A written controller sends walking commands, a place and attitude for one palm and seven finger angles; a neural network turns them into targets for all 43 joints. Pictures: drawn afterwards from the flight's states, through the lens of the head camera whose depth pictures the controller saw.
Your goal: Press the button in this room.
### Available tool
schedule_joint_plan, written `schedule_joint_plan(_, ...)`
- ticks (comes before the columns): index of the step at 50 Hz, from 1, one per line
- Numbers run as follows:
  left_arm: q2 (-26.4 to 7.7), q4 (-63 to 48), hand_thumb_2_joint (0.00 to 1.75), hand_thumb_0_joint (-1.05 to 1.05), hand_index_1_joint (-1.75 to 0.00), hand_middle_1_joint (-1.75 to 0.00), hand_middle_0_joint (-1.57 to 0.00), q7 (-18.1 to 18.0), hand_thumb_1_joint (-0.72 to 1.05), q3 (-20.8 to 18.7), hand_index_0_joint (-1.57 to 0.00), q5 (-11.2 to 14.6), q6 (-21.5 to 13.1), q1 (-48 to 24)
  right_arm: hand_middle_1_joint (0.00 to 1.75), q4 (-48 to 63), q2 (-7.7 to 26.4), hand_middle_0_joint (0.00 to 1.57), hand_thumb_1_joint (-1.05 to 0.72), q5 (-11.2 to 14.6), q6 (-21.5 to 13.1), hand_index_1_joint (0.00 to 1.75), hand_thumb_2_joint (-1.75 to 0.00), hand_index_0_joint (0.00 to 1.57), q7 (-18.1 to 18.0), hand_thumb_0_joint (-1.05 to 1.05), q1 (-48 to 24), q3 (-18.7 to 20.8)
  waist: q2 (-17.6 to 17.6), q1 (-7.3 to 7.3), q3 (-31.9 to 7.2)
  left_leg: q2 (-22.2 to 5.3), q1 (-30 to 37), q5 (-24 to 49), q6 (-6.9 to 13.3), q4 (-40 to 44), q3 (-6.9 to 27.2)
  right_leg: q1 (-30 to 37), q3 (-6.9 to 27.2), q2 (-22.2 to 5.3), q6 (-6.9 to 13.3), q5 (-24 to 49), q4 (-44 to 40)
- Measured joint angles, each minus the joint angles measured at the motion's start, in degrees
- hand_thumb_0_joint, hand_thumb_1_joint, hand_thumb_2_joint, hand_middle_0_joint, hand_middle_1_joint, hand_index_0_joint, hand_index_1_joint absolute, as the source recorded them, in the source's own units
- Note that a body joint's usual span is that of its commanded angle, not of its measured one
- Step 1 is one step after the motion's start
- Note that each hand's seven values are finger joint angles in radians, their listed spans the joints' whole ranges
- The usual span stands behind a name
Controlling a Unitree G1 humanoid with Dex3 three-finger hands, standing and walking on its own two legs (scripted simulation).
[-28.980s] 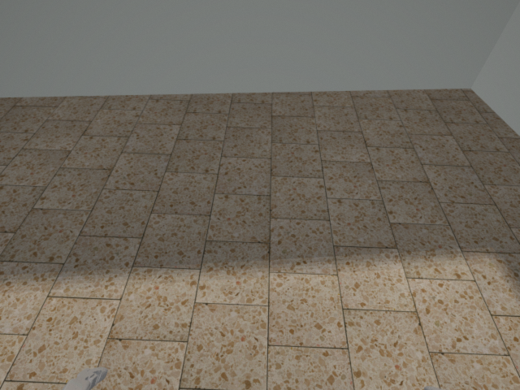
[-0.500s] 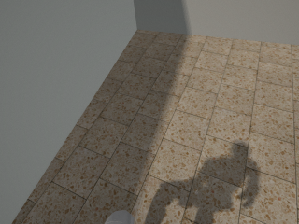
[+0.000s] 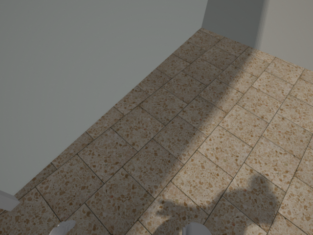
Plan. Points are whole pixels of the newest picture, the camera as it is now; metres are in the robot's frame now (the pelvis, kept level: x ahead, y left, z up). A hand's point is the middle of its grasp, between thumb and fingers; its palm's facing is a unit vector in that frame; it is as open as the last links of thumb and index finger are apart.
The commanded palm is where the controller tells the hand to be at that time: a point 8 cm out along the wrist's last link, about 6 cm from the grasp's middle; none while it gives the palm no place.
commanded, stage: turn to face it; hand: left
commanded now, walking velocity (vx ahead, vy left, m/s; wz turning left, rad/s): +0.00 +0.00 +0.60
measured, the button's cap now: out of the picture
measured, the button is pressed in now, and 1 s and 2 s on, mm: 0 0 0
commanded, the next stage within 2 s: take the last steps up to it in 1.44 s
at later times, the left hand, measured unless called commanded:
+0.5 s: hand out of the picture +0.01 +0.16 -0.15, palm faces +0.30 -0.91 -0.28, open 7.3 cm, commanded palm none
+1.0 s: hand out of the picture -0.01 +0.22 -0.15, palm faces +0.56 -0.78 -0.28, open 7.3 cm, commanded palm none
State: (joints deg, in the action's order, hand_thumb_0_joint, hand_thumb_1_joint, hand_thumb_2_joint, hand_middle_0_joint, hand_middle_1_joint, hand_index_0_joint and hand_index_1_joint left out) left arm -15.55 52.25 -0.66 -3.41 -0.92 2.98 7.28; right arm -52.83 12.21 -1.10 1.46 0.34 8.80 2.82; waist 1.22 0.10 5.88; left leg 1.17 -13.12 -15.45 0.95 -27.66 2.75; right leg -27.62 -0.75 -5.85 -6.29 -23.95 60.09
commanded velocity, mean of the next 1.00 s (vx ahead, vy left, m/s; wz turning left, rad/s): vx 0.00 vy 0.00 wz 0.60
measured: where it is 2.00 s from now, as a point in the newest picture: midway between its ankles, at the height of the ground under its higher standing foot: outside the picture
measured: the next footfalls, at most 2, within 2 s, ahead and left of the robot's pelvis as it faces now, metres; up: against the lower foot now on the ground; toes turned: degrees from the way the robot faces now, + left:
right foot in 0.16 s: +0.06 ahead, -0.15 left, +0.00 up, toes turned +2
left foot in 0.62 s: +0.00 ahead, +0.10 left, +0.00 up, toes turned +30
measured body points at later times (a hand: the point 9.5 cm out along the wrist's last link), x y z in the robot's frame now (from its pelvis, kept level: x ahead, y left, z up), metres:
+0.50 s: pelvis +0.01 -0.05 +0.00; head +0.06 -0.06 +0.45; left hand +0.00 +0.21 -0.13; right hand +0.16 -0.29 -0.16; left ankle -0.05 +0.10 -0.67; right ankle +0.02 -0.15 -0.74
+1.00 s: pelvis +0.01 -0.03 +0.00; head +0.04 +0.00 +0.45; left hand -0.04 +0.26 -0.13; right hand +0.21 -0.19 -0.14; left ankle -0.04 +0.08 -0.74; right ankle +0.10 -0.15 -0.69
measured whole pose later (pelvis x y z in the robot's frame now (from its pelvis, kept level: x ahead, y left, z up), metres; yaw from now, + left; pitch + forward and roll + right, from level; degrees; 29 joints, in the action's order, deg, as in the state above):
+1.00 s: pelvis +0.01 -0.03 +0.00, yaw +35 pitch +0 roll +0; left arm -14.8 51.2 -0.8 -3.3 -0.8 3.0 6.7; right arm -52.8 11.9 -1.3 1.7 0.5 11.0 3.1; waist 0.3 1.3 4.8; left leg 2.4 -14.7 -12.7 1.0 -27.8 4.8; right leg -25.6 -0.4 -4.6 -6.1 -24.0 54.1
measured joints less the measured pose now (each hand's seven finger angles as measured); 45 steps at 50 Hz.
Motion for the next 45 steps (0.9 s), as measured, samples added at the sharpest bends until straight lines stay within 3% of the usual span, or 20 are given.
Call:
schedule_joint_plan(5,1.43,-1.71,0.90,0.01,-0.30,-0.30,-0.20,-0.03,0.91,0.75,-0.20,0.41,-0.41,-2.42,0.30,-0.44,0.42,0.21,-0.91,-0.33,0.77,0.30,-0.90,0.21,0.07,0.00,1.93,0.75,-1.62,1.84,-0.06,0.58,-1.50,-0.70,-1.44,-2.00,3.47,4.56,-0.23,2.20,0.43,-0.63,-13.22)
schedule_joint_plan(7,2.01,-2.52,0.90,0.01,-0.30,-0.30,-0.20,0.12,0.91,1.15,-0.20,0.55,-1.26,-2.63,0.30,-0.65,0.91,0.21,-0.91,-0.19,1.14,0.30,-0.90,0.21,0.04,0.01,2.72,1.19,-2.41,2.24,-0.39,0.99,-2.88,-1.79,-2.41,-4.33,4.92,8.39,-0.95,3.17,0.78,4.20,-22.41)
schedule_joint_plan(9,3.13,-2.89,0.90,0.01,-0.30,-0.30,-0.20,-0.04,0.91,1.58,-0.20,0.13,-2.62,-2.47,0.30,-1.09,1.97,0.21,-0.91,0.21,1.48,0.30,-0.90,0.21,0.03,0.01,3.00,1.91,-4.15,2.29,-0.30,1.09,-5.49,-6.77,-3.14,-10.61,5.85,10.17,-2.71,3.67,4.53,5.45,-25.59)
schedule_joint_plan(12,4.81,-2.98,0.90,0.01,-0.30,-0.30,-0.20,-0.32,0.91,2.42,-0.21,-0.09,-3.30,-1.21,0.30,-1.65,3.31,0.20,-0.91,0.16,2.29,0.30,-0.90,0.21,0.06,0.01,2.93,2.82,-5.02,2.72,0.07,1.80,-11.25,-13.60,-3.40,-28.18,2.81,11.58,-4.95,2.16,7.17,4.86,-25.28)
schedule_joint_plan(14,5.56,-2.69,0.90,0.00,-0.30,-0.30,-0.20,-0.51,0.91,2.62,-0.21,-0.13,-3.07,0.01,0.30,-1.97,3.96,0.20,-0.91,0.04,2.63,0.30,-0.90,0.20,0.42,0.01,2.78,3.11,-5.04,2.74,0.07,0.87,-13.81,-11.32,-3.97,-36.54,0.58,13.35,-6.20,1.22,7.31,5.45,-27.12)
schedule_joint_plan(17,6.01,-2.04,0.90,0.01,-0.30,-0.30,-0.20,-0.54,0.91,2.74,-0.21,-0.27,-2.81,1.71,0.30,-2.13,4.37,0.20,-0.91,-0.04,2.91,0.30,-0.90,0.20,0.96,0.01,2.62,3.18,-4.72,2.84,-0.12,-1.05,-15.61,-7.17,-4.86,-41.54,-0.87,15.40,-8.43,0.17,7.22,6.20,-29.49)
schedule_joint_plan(23,5.51,-0.98,0.90,0.01,-0.30,-0.30,-0.20,-0.55,0.91,2.31,-0.21,-0.66,-2.76,4.41,0.30,-2.62,3.92,0.20,-0.91,0.01,3.56,0.30,-0.90,0.20,1.28,0.01,1.33,2.61,-2.94,1.64,0.11,-3.75,-13.71,-7.06,-5.82,-34.50,-2.66,17.34,-12.93,-1.69,6.88,5.94,-30.73)
schedule_joint_plan(28,3.71,0.06,0.90,0.01,-0.30,-0.30,-0.20,-0.43,0.91,1.49,-0.21,-0.98,-2.33,5.98,0.30,-1.85,3.21,0.20,-0.91,0.28,2.98,0.30,-0.90,0.20,1.33,0.01,-1.24,1.75,-1.18,-0.18,0.97,-4.22,-9.05,-8.67,-4.98,-20.83,-5.96,16.93,-16.27,-3.55,5.65,4.23,-28.05)
schedule_joint_plan(31,2.05,0.76,0.90,0.01,-0.30,-0.30,-0.20,-0.27,0.91,0.74,-0.21,-0.69,-1.88,7.18,0.30,-0.43,3.02,0.20,-0.91,0.25,1.77,0.30,-0.90,0.20,1.46,0.01,-2.11,1.24,-0.20,-0.84,0.65,-3.53,-4.16,-2.24,-3.78,-8.71,-7.89,15.57,-18.11,-5.32,4.12,1.46,-23.11)
schedule_joint_plan(33,0.46,1.69,0.90,0.01,-0.30,-0.30,-0.20,-0.24,0.91,0.05,-0.21,-0.26,-0.85,7.05,0.30,0.27,2.25,0.20,-0.91,0.20,0.58,0.30,-0.90,0.20,1.34,0.01,-2.93,1.13,1.73,-1.24,0.97,-1.98,-4.49,-2.17,-1.11,-9.38,-8.07,11.77,-13.82,-6.40,2.93,-3.36,-14.19)
schedule_joint_plan(35,-0.46,2.42,0.90,0.01,-0.30,-0.30,-0.20,-0.57,0.91,-0.34,-0.21,-0.25,0.53,6.55,0.30,0.76,1.65,0.20,-0.91,0.27,-0.16,0.30,-0.90,0.20,1.07,0.01,-3.13,0.62,1.95,-1.58,0.95,-1.82,-4.35,-3.87,0.66,-9.98,-7.37,7.50,-8.63,-4.29,2.29,-8.40,-4.30)
schedule_joint_plan(37,-0.71,2.93,0.90,0.01,-0.30,-0.30,-0.20,-0.55,0.91,-0.60,-0.20,-0.21,1.17,5.59,0.30,1.14,1.26,0.20,-0.91,0.10,-0.37,0.30,-0.90,0.20,0.40,0.00,-2.63,0.36,1.19,-1.21,0.46,-1.79,-3.59,-3.20,1.02,-8.04,-5.90,4.19,-5.81,-2.53,1.80,-7.17,1.90)
schedule_joint_plan(40,-0.71,2.20,0.90,0.01,-0.30,-0.30,-0.20,-0.04,0.91,-0.72,-0.20,-0.22,0.78,3.87,0.30,0.99,0.85,0.20,-0.91,0.02,-0.34,0.30,-0.90,0.20,-0.14,0.00,-1.85,0.02,0.39,-0.92,0.18,-1.15,-2.12,-0.53,1.07,-4.01,-3.93,0.87,-2.87,-1.40,1.18,-2.13,5.25)
schedule_joint_plan(45,-0.33,0.27,0.90,0.01,-0.30,-0.30,-0.20,0.03,0.91,-0.45,-0.20,-0.19,0.05,1.50,0.30,0.41,0.00,0.20,-0.91,0.07,-0.23,0.30,-0.90,0.21,-0.05,0.00,0.18,-0.23,0.05,-0.31,-0.67,0.31,-0.90,2.17,1.00,-0.05,-1.10,-0.70,-0.15,-0.46,0.26,1.85,2.93)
